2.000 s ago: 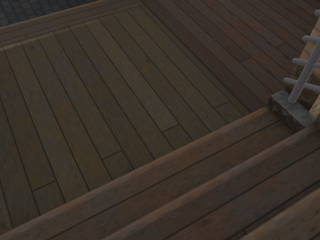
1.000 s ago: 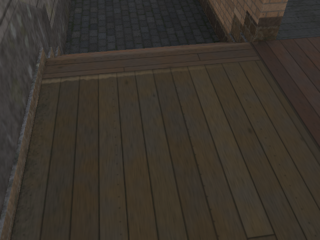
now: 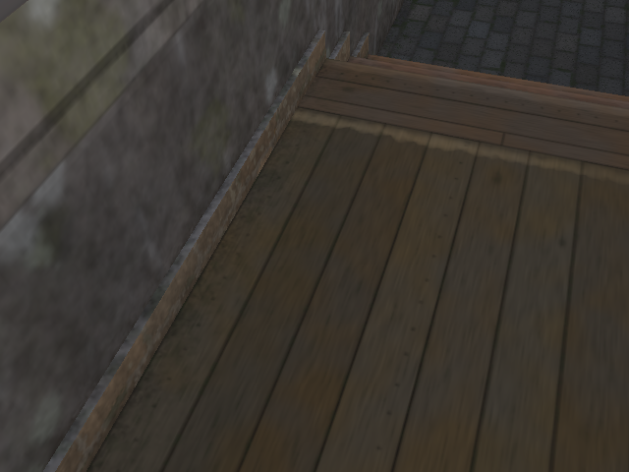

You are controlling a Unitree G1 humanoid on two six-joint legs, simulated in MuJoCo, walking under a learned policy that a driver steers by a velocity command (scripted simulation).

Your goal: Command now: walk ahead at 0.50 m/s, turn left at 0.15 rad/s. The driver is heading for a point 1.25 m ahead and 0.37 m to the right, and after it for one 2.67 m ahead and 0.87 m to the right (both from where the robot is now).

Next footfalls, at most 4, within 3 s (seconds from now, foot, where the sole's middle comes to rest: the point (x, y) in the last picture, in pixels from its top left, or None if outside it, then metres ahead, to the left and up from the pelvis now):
0.24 left None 0.29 0.10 -0.78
0.74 right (424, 439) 0.55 -0.16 -0.78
1.32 left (334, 335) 0.81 0.02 -0.78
1.74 right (452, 293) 0.92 -0.28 -0.78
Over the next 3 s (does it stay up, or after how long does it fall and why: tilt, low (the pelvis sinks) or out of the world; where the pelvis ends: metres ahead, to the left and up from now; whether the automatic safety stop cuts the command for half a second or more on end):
stays up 0.94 -0.36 0.01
